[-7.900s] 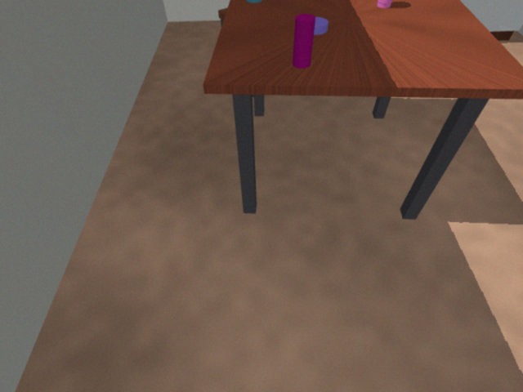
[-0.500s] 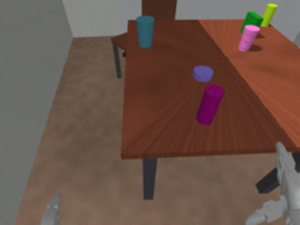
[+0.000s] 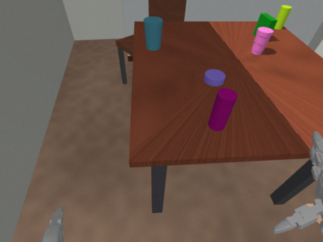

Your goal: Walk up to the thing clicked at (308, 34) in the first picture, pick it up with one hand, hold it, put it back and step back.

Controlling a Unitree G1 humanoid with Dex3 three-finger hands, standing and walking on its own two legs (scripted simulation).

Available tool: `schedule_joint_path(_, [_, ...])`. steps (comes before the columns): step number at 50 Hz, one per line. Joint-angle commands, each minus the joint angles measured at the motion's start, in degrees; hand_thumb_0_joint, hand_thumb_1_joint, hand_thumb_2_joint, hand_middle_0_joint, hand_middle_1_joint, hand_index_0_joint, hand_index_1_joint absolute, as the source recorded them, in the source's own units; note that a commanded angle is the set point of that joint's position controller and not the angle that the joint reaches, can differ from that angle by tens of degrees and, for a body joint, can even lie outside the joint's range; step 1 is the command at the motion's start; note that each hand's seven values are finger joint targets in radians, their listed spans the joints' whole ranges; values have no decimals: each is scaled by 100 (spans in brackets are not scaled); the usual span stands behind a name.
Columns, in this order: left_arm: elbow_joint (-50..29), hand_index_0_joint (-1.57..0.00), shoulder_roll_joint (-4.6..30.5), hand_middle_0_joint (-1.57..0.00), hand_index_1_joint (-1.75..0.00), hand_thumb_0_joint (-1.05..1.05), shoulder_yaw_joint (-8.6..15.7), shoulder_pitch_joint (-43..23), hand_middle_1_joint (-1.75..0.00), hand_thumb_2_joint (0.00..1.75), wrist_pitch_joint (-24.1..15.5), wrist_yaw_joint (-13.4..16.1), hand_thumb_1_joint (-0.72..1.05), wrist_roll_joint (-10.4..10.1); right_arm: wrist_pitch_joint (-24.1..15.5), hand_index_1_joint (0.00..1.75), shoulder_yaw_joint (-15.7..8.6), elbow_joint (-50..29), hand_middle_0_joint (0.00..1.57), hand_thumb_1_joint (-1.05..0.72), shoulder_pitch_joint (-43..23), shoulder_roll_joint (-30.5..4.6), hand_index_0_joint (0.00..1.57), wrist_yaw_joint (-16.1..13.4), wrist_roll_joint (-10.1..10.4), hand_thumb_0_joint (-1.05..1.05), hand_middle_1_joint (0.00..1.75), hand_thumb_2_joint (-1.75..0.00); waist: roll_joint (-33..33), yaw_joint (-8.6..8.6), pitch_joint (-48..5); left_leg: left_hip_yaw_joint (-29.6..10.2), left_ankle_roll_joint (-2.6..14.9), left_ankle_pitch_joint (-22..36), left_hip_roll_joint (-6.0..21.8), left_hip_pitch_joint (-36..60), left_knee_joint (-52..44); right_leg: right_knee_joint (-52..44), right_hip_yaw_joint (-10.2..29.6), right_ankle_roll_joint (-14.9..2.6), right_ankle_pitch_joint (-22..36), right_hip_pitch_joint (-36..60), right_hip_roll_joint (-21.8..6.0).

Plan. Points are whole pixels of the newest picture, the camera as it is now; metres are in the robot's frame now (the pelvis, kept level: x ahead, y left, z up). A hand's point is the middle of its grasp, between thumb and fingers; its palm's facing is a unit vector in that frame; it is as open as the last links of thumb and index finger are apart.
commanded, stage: rise first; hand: right
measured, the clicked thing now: (221, 110) +0.47 -0.21 +0.04
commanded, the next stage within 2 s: go down in 0.28 s
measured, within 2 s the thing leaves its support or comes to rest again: neither
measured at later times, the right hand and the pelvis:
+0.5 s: hand (303, 184) +0.19 -0.27 +0.12, palm faces +0.37 +0.82 -0.44, open 17.5 cm; pelvis +0.00 +0.00 +0.00, yaw +0 degrees
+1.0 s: hand (310, 136) +0.28 -0.33 +0.14, palm faces +0.22 +0.96 -0.15, open 17.5 cm; pelvis +0.00 +0.00 +0.00, yaw +0 degrees
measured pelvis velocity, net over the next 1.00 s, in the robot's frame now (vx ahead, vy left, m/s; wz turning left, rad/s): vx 0.00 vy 0.00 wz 0.00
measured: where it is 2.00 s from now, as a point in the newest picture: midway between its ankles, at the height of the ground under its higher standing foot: outside the picture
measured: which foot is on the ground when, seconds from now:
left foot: down 0.00-1.00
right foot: down 0.00-1.00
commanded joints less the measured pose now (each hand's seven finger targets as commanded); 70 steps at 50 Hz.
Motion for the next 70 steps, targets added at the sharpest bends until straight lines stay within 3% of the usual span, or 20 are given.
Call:
schedule_joint_path(1, [-941, -5, 757, -5, -5, 0, 259, -465, -4, 5, -316, 46, -56, -9, -443, 6, -685, -1190, 4, 58, -448, -1110, 5, -107, 89, 0, 6, -4, 88, -1, -402, 210, 135, 168, -212, 407, -377, -499, -287, -203, 647, -557, 225])
schedule_joint_path(6, [-977, -5, 914, -5, -5, 0, 396, -583, -5, 5, -331, 51, -56, -9, -518, 6, -812, -1277, 4, 58, -524, -1200, 5, -108, 100, 0, 6, -4, 199, 9, -444, 206, 118, 67, -191, 425, -423, -497, -279, -226, 563, -562, 245])
schedule_joint_path(8, [-761, -5, 512, -5, -6, 0, 116, -440, -5, 6, -307, 7, -56, -22, -543, 6, -782, -1336, 4, 58, -376, -1147, 5, -95, 84, 0, 6, -4, -81, -66, -454, 188, 134, 262, -178, 451, -381, -466, -309, -201, 751, -558, 264])
schedule_joint_path(11, [-893, -5, 942, -5, -6, 0, 452, -561, -5, 7, -324, 60, -56, -7, -556, 6, -820, -1323, 4, 57, -399, -1210, 5, -105, 95, 0, 6, -5, 53, 22, -514, 199, 124, 341, -191, 450, -376, -456, -300, -212, 811, -471, 253])
schedule_joint_path(12, [-925, -5, 690, -5, -6, 0, 199, -609, -5, 7, -323, 24, -56, -8, -586, 6, -815, -1556, 4, 57, -533, -1187, 5, -91, 101, 0, 6, -5, 39, -34, -456, 213, 126, 219, -208, 445, -383, -486, -285, -210, 704, -521, 248])
schedule_joint_path(15, [-817, -5, 870, -5, -6, 0, 442, -487, -5, 8, -324, 39, -57, -4, -583, 6, -893, -1419, 4, 58, -324, -1226, 5, -105, 94, 0, 6, -5, -44, -19, -511, 227, 141, 254, -207, 490, -363, -499, -280, -194, 749, -508, 239])
schedule_joint_path(19, [-571, -5, 594, -5, -6, 0, 232, -460, -6, 8, -275, 0, -57, -12, -602, 6, -940, -1443, 4, 56, -304, -1243, 5, -83, 104, 0, 6, -5, -12, -65, -303, 224, 127, 206, -204, 424, -401, -488, -291, -209, 712, -598, 248])
schedule_joint_path(21, [-878, -5, 612, -5, -5, 0, 220, -964, -5, 4, -347, -27, -54, 142, -802, 5, -792, -1649, 4, 51, -340, -783, 5, -31, -20, 0, 5, -4, 335, 103, -676, 173, 62, 320, -272, 331, -282, -345, -203, -215, 693, -489, 240])
schedule_joint_path(22, [-833, -5, 914, -5, -5, 0, 541, -826, -5, 4, -351, 24, -54, 135, -853, 5, -1018, -1401, 4, 50, -344, -1018, 5, -28, -7, 0, 5, -4, 298, 129, -768, 153, 46, 395, -244, 348, -263, -311, -218, -222, 730, -445, 267])
schedule_joint_path(26, [-812, -5, 924, -5, -5, 0, 497, -813, -4, 4, -303, 91, -55, 132, -912, 5, -1336, -1099, 4, 51, -807, -1271, 5, 72, 146, 0, 5, -4, 253, 142, -583, 142, 48, 145, -229, 198, -292, -349, -179, -231, 446, -554, 277])
schedule_joint_path(28, [-687, -5, 931, -5, -4, 0, 552, -733, -4, 4, -290, 153, -54, 108, -821, 5, -1301, -809, 4, 53, -1156, -1287, 5, 209, 253, 0, 5, -4, 285, 270, -514, 125, 27, 203, -225, 75, -321, -324, -176, -250, 444, -548, 283])
schedule_joint_path(29, [-517, -5, 679, -5, -4, 0, 279, -767, -4, 4, -279, 137, -55, 96, -814, 5, -1388, -833, 4, 53, -1326, -1391, 5, 299, 323, 0, 5, -3, 92, 140, -508, 116, 39, 176, -200, 134, -325, -343, -171, -238, 407, -634, 299])
schedule_joint_path(35, [-276, -5, 425, -5, -4, 0, -248, -1087, -4, 4, -299, 378, -55, -8, -525, 5, -1479, 198, 4, 52, -2810, -1945, 5, 1033, 700, 0, 5, -4, -106, 252, -709, 25, 44, 100, -168, 53, -347, -328, -119, -233, 251, -664, 312])
schedule_joint_path(41, [-168, -5, 928, -5, -4, 0, -97, -795, -4, 3, -408, 656, -54, -40, -30, 5, -1826, 1441, 4, 53, -3804, -2648, 5, 1876, 1192, 0, 5, -4, -349, 295, -1090, 119, 108, 582, -189, 62, -182, -288, -67, -182, 728, -523, 270])
schedule_joint_path(45, [-190, -5, 690, -5, -5, 0, -517, -796, -4, 4, -520, 673, -55, -66, 208, 5, -1913, 2163, 4, 54, -4288, -2885, 5, 2332, 1426, 0, 5, -4, -155, 175, -1356, 116, 95, 948, -180, 162, -108, -134, -78, -200, 1128, -573, 263])
schedule_joint_path(50, [-398, -5, 1204, -5, -5, 0, -290, -1041, -5, 4, -655, 785, -55, -49, 354, 5, -1910, 2735, 3, 59, -5132, -3291, 4, 2725, 1507, 0, 5, -4, -49, 249, -1359, 98, 120, 579, -226, -43, -98, -158, -39, -215, 771, -732, 195])
schedule_joint_path(56, [-634, -5, 878, -5, -5, 0, -729, -886, -5, 4, -765, 840, -55, -80, 434, 5, -2038, 3248, 4, 58, -5931, -3716, 4, 3042, 1606, 0, 5, -4, -122, 255, -1643, 13, 122, 625, -216, 44, -49, -36, -45, -237, 775, -844, 201])
schedule_joint_path(62, [-368, -5, 1130, -5, -5, 0, -621, -559, -5, 5, -811, 964, -56, -22, 739, 5, -2005, 3691, 4, 55, -6514, -4032, 5, 3302, 1609, 0, 5, -4, -616, 391, -1731, 4, 187, 697, -257, -217, 33, 26, -29, -175, 914, -889, 171])
schedule_joint_path(66, [-288, -5, 727, -5, -5, 0, -1027, -721, -5, 5, -874, 944, -56, -29, 807, 5, -1975, 4013, 4, 56, -6728, -4194, 5, 3433, 1569, 0, 5, -4, -643, 331, -1646, -38, 193, 472, -241, -267, 27, 79, -25, -188, 611, -1161, 178])
schedule_joint_path(70, [-466, -5, 1293, -5, -6, 0, -632, -503, -5, 5, -926, 1025, -56, 35, 771, 5, -2098, 4211, 4, 55, -6878, -4514, 5, 3459, 1521, 0, 5, -4, -551, 426, -1966, -31, 187, 642, -275, -325, 131, 212, 2, -169, 807, -1035, 144])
